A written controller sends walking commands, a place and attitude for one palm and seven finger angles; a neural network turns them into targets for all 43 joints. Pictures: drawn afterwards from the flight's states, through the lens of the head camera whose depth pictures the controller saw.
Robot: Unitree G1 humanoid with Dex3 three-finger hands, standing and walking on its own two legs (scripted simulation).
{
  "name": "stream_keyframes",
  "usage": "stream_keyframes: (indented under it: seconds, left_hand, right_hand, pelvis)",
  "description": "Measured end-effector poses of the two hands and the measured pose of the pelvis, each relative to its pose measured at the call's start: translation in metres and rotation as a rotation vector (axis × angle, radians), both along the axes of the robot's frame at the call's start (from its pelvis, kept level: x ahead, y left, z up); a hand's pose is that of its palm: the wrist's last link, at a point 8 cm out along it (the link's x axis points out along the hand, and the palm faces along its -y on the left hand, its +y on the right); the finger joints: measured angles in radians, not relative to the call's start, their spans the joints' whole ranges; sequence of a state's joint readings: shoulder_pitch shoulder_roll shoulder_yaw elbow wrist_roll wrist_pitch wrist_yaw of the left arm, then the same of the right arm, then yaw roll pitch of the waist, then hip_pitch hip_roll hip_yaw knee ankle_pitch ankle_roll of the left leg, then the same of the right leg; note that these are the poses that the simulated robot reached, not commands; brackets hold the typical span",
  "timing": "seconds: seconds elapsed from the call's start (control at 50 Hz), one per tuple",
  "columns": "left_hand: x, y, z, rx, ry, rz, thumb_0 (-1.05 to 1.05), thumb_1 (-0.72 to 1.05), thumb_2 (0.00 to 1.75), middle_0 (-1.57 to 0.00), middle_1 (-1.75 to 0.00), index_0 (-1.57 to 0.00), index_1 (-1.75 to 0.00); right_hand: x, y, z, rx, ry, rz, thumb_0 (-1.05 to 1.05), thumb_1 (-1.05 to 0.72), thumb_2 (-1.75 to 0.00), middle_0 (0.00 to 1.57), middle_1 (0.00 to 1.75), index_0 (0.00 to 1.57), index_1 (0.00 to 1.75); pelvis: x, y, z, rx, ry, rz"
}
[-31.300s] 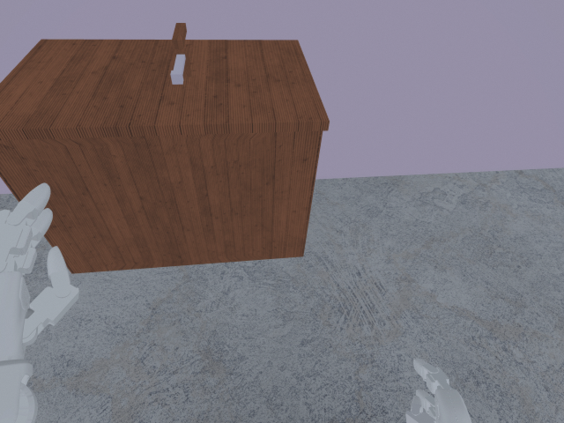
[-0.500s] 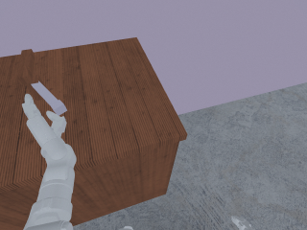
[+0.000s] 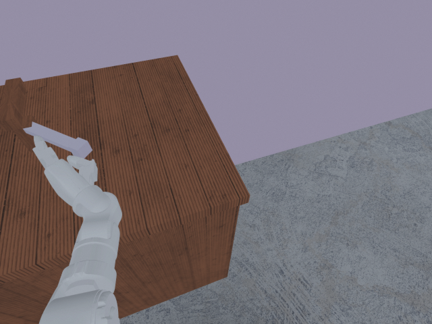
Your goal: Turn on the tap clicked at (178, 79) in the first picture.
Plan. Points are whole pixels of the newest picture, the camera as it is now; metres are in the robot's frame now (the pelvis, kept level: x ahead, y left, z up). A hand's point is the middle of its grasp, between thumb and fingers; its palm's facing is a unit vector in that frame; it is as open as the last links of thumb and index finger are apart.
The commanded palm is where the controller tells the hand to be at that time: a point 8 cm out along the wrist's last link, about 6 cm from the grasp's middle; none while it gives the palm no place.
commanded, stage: push the lever round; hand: left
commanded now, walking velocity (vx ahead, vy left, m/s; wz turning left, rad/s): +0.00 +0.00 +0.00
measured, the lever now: (80, 148) +0.43 +0.27 +0.08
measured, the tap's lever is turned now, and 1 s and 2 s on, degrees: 45 66 77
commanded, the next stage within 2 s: lift the hand up off the lever in 1.14 s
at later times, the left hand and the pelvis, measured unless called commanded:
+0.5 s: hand (101, 157) +0.42 +0.23 +0.07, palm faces +0.83 -0.56 -0.09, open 7.7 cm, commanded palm +0.37 +0.24 +0.07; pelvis +0.00 +0.00 +0.00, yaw +1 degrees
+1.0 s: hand (110, 143) +0.46 +0.22 +0.07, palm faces +0.84 -0.53 -0.12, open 7.9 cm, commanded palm +0.41 +0.23 +0.07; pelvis -0.01 +0.00 -0.01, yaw +0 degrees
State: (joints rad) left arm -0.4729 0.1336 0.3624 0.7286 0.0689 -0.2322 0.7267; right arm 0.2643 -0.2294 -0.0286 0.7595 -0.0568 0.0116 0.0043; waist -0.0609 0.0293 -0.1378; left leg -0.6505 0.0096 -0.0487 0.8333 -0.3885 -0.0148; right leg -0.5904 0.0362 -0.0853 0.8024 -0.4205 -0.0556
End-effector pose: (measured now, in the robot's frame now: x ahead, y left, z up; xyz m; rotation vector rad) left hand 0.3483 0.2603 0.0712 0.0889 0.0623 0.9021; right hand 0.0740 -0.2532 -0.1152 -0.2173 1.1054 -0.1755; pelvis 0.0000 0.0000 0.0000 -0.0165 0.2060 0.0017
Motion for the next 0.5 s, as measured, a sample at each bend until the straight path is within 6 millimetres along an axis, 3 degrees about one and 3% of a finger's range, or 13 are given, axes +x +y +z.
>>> stream_keyframes:
  seconds: [0.3,0.5]
  left_hand:
    - [0.005,-0.008,0.001,-0.020,0.001,0.051,0.01,0.92,0.91,-0.15,-0.15,-0.15,-0.15]
    - [0.016,-0.016,0.002,-0.042,0.012,0.078,0.00,0.93,0.91,-0.15,-0.15,-0.15,-0.15]
  right_hand:
    - [0.011,0.003,0.000,0.016,-0.007,0.020,0.01,-0.91,-0.90,0.20,0.30,0.20,0.29]
    - [0.001,0.010,-0.005,0.025,0.019,0.034,0.01,-0.91,-0.90,0.20,0.30,0.20,0.29]
  pelvis:
    - [0.003,0.000,-0.001,-0.003,0.002,0.009]
    - [-0.004,0.003,-0.003,-0.006,0.015,0.014]
